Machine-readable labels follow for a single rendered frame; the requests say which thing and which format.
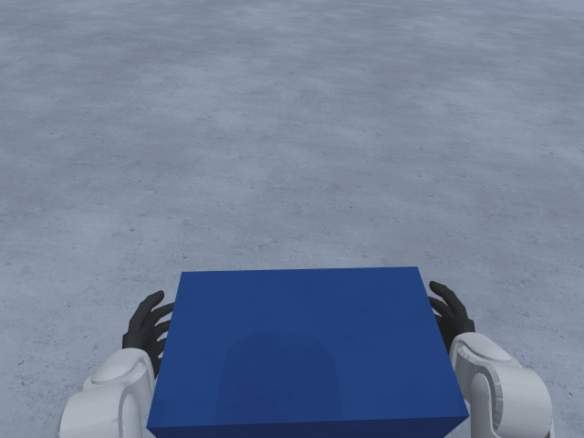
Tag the right robot forearm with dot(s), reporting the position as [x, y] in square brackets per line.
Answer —
[506, 400]

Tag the left robot forearm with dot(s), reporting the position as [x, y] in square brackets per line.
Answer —
[112, 402]

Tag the left robot hand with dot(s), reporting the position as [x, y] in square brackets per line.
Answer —
[142, 334]

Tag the right robot hand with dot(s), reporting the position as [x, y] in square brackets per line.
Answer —
[454, 320]

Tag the carton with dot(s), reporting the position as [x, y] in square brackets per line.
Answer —
[305, 353]

